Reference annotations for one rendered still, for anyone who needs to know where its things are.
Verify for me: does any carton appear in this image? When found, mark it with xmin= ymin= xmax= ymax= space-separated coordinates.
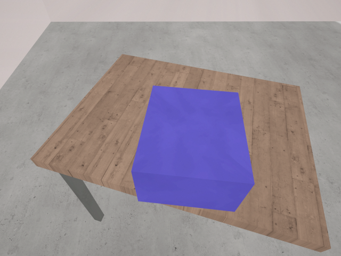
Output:
xmin=131 ymin=85 xmax=255 ymax=212

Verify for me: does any table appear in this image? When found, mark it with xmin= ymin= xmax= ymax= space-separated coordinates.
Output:
xmin=31 ymin=54 xmax=331 ymax=252

